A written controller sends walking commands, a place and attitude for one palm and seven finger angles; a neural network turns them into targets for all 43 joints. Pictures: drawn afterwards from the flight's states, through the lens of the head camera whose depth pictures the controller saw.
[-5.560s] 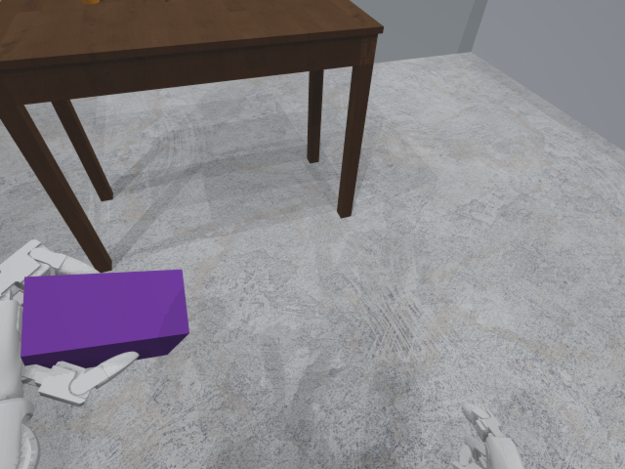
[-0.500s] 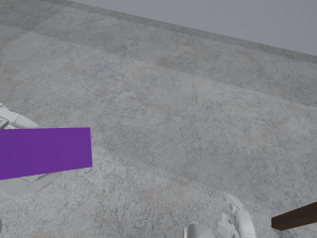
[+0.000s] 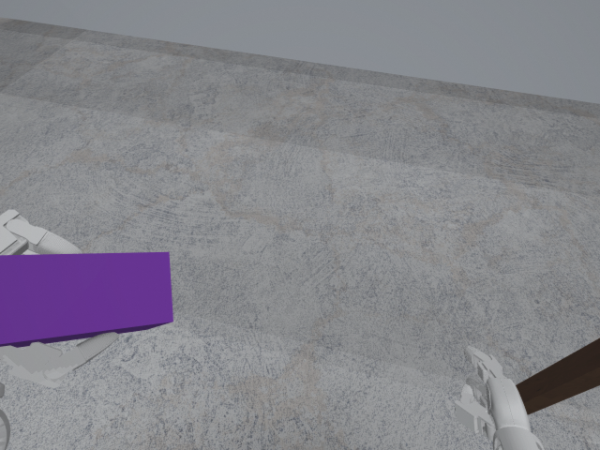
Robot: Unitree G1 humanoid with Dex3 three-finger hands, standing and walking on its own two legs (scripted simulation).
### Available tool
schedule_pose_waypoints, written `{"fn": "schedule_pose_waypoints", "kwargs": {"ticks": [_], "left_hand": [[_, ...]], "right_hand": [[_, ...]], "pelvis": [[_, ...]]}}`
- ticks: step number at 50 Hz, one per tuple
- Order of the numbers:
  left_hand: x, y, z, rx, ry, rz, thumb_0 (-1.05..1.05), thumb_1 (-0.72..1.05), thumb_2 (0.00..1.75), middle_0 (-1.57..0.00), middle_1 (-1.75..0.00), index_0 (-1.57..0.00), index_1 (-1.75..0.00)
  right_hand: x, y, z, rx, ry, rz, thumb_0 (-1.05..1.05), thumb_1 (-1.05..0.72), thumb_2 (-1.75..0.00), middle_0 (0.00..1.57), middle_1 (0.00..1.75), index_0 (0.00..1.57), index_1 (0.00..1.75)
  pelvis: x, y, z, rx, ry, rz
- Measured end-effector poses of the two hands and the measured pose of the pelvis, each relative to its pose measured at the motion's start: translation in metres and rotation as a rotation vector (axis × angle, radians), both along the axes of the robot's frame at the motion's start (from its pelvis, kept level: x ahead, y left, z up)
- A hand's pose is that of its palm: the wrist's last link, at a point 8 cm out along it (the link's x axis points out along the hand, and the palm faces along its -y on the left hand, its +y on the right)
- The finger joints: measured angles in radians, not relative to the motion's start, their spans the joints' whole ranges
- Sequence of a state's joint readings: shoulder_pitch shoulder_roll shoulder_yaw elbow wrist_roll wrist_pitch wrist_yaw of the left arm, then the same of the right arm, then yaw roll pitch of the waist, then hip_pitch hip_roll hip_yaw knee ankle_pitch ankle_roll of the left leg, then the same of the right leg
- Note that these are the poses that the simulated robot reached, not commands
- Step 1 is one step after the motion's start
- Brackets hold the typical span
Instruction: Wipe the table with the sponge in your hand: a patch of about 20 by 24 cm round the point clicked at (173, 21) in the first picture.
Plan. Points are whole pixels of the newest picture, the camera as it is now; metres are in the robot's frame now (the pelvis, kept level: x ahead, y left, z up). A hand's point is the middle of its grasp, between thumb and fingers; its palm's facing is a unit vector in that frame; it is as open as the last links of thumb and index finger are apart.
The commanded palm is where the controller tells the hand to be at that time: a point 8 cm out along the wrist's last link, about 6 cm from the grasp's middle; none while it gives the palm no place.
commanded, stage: turn to face it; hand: left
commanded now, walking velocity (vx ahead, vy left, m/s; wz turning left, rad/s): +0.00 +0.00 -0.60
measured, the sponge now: (111, 298) +0.23 +0.20 +0.16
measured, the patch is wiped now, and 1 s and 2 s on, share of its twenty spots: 0.00 0.00 0.00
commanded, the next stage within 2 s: none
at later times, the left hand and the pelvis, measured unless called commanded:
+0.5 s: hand (219, 285) +0.25 +0.10 +0.16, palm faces +0.03 -0.85 -0.53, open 10.3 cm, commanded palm +0.19 +0.18 +0.18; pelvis -0.05 -0.03 -0.02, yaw -19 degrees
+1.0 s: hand (263, 316) +0.21 +0.05 +0.17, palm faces -0.13 -0.91 -0.39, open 10.3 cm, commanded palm +0.19 +0.11 +0.18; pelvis -0.10 -0.02 +0.00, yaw -36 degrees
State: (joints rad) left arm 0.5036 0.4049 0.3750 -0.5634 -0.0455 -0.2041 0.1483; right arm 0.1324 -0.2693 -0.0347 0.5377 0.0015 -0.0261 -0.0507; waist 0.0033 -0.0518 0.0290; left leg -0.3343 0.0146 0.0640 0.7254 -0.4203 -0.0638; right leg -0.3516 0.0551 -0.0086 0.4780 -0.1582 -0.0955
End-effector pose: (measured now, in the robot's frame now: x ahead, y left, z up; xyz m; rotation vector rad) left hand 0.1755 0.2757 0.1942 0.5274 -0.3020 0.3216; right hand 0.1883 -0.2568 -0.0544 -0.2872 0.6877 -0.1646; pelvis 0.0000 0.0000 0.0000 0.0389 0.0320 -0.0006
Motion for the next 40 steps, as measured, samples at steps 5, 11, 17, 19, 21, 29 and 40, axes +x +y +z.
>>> {"fn": "schedule_pose_waypoints", "kwargs": {"ticks": [5,11,17,19,21,29,40], "left_hand": [[0.005,0.008,-0.009,-0.022,-0.023,-0.033,-0.01,-0.51,0.99,-0.7,-1.34,-0.73,-1.34],[0.017,-0.001,-0.011,-0.03,-0.002,-0.078,-0.01,-0.51,0.99,-0.7,-1.35,-0.73,-1.34],[0.038,-0.044,-0.009,-0.002,0.041,-0.19,-0.01,-0.51,0.99,-0.7,-1.35,-0.73,-1.34],[0.046,-0.064,-0.01,0.031,0.058,-0.229,-0.01,-0.51,0.99,-0.7,-1.35,-0.73,-1.34],[0.051,-0.087,-0.012,0.075,0.057,-0.272,-0.01,-0.51,0.99,-0.7,-1.35,-0.73,-1.34],[0.044,-0.143,-0.009,0.115,0.103,-0.438,-0.01,-0.51,0.99,-0.7,-1.35,-0.73,-1.34],[0.034,-0.137,-0.011,0.001,0.018,-0.472,-0.01,-0.51,0.99,-0.7,-1.35,-0.73,-1.34]], "right_hand": [[-0.031,-0.001,-0.004,-0.019,0.046,-0.055,0.01,-0.91,-0.9,0.2,0.3,0.2,0.3],[-0.071,0.025,-0.018,0.074,0.08,-0.097,0.01,-0.91,-0.9,0.2,0.3,0.2,0.3],[-0.109,0.038,-0.037,0.208,0.112,-0.139,0.01,-0.9,-0.89,0.2,0.3,0.2,0.3],[-0.122,0.031,-0.044,0.239,0.114,-0.164,0.01,-0.9,-0.89,0.2,0.3,0.2,0.3],[-0.134,0.018,-0.055,0.261,0.109,-0.191,0.01,-0.9,-0.89,0.2,0.3,0.2,0.3],[-0.193,-0.056,-0.056,0.171,0.171,-0.4,0.01,-0.9,-0.89,0.2,0.3,0.2,0.3],[-0.24,-0.08,-0.018,0.023,0.113,-0.51,0.01,-0.91,-0.9,0.19,0.3,0.19,0.3]], "pelvis": [[-0.008,0.009,-0.006,-0.02,-0.002,-0.046],[-0.016,0.012,-0.003,-0.045,-0.031,-0.134],[-0.026,-0.003,-0.001,-0.075,-0.031,-0.233],[-0.031,-0.013,-0.004,-0.074,-0.027,-0.262],[-0.036,-0.025,-0.013,-0.068,-0.025,-0.281],[-0.062,-0.037,-0.01,-0.035,-0.029,-0.386],[-0.077,-0.027,-0.01,-0.028,-0.005,-0.492]]}}
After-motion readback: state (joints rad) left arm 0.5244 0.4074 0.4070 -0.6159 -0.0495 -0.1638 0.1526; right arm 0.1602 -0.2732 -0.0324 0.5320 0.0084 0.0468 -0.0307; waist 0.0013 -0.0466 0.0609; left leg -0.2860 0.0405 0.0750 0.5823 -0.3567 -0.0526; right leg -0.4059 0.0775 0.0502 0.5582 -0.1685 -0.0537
